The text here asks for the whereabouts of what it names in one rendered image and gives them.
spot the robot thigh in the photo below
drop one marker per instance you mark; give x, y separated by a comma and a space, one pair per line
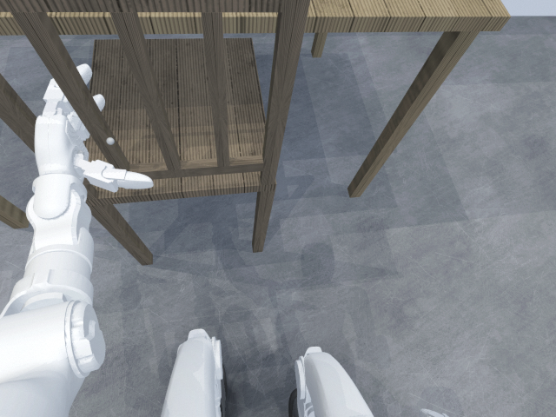
321, 379
197, 369

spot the table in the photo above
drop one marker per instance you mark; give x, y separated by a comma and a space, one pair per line
461, 21

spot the left robot upper arm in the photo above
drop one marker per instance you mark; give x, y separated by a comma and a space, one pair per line
45, 355

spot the robot left thigh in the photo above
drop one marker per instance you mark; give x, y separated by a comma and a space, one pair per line
197, 369

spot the chair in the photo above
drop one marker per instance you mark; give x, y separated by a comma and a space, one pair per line
188, 113

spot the left robot hand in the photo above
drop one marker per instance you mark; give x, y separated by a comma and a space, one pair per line
59, 134

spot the robot right thigh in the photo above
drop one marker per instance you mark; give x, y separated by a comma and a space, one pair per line
321, 379

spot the robot left forearm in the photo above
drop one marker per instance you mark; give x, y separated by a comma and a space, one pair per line
60, 261

